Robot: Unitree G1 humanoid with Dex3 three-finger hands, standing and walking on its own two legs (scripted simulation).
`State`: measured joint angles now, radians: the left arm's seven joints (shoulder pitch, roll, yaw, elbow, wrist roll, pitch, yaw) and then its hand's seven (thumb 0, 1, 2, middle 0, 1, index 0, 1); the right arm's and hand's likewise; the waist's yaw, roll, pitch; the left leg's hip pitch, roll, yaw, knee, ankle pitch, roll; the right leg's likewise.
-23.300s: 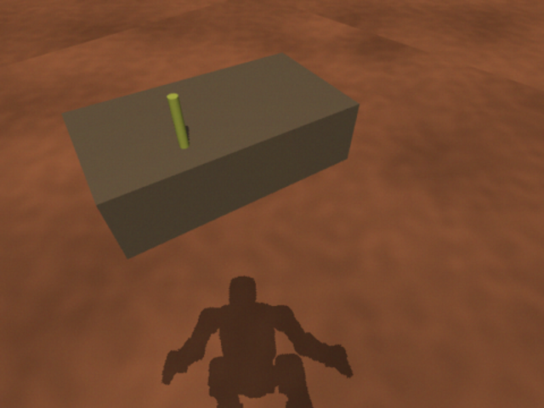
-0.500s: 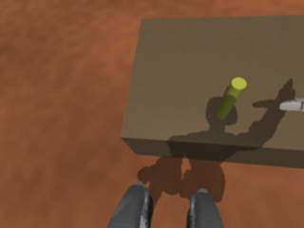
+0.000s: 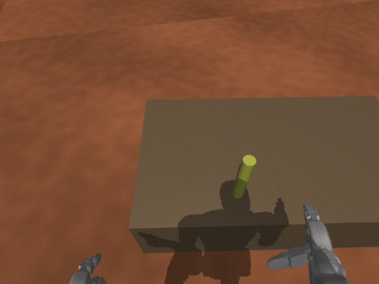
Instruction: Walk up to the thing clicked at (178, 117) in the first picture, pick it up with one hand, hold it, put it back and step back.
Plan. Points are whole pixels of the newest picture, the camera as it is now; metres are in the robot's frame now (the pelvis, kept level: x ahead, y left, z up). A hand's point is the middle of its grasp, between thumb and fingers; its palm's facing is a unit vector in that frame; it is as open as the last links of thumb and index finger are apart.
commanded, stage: home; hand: right
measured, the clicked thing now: (242, 178) +0.50 -0.18 -0.26
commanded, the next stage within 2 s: none
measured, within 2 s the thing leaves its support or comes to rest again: neither
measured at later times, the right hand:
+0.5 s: hand (275, 276) +0.16 -0.16 -0.06, palm faces +0.13 +0.95 -0.27, open 17.6 cm
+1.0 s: hand out of the picture +0.07 -0.23 -0.10, palm faces +0.02 +0.92 -0.40, open 17.5 cm
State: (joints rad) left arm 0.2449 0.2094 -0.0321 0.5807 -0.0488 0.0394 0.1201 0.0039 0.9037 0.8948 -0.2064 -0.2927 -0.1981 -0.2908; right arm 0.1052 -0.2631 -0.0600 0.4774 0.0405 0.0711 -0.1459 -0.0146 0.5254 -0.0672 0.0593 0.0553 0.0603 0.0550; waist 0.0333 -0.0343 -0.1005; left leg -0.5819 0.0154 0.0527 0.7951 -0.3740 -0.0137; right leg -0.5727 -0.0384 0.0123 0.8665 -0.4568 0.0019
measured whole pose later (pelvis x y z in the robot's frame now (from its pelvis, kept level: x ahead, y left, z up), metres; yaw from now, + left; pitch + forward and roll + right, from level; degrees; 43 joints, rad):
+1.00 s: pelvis +0.00 +0.02 +0.03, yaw -2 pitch -2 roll -1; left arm 0.22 0.31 0.02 0.91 0.04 0.02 0.02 0.01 0.91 0.90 -0.21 -0.30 -0.20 -0.29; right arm 0.24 -0.32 -0.01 0.90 -0.04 0.00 -0.03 -0.01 0.55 -0.05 0.05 0.05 0.06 0.05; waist 0.00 -0.03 0.00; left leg -0.23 0.04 0.06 0.54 -0.27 0.00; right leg -0.18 -0.01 0.01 0.50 -0.29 0.02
